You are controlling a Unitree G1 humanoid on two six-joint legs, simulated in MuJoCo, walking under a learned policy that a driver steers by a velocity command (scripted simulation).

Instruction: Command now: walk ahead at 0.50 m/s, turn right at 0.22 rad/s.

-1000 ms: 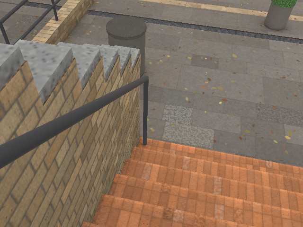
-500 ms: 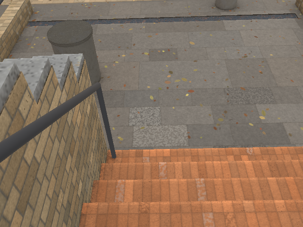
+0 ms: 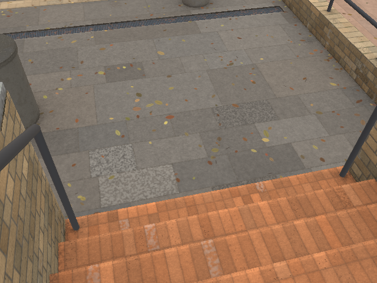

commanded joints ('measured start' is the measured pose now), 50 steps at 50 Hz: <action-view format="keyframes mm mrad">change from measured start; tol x64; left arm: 1 40 72 32 20 -18 -5 -27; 50 -72 26 -22 -229 4 52 45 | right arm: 1 -46 -102 -19 -47 25 -31 -11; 50 -298 -125 20 -248 -18 123 -39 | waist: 1 83 128 89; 50 12 111 -60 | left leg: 1 -162 217 -252 -151 471 83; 13 23 159 -242 548 652 139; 16 -655 -5 -174 1318 -536 71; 30 -515 65 -171 245 934 -21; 41 355 95 -88 -287 876 -5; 42 552 241 -221 94 1628 62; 50 -148 215 -502 -238 327 82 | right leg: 1 70 -6 58 -257 460 -18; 17 1524 -494 115 -613 812 -187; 23 332 -341 -58 -834 406 -140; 37 484 -313 -166 -462 -169 -54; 42 -113 -49 -329 886 -921 -1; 50 -282 1 -66 723 -99 160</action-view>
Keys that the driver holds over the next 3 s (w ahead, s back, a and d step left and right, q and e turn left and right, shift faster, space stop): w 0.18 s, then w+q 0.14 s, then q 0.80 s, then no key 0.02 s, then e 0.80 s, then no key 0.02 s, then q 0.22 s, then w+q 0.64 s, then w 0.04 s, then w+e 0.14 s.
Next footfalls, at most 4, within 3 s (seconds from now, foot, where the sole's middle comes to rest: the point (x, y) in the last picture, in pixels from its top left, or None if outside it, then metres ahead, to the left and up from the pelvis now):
0.28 right None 0.30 -0.10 -0.93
0.82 left None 0.49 0.15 -1.11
1.70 right None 0.35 -0.20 -0.93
2.42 left None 0.35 0.06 -0.93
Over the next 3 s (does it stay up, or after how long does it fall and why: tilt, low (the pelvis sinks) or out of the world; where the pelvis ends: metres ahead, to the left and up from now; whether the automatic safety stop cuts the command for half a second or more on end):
stays up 0.57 0.11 -0.37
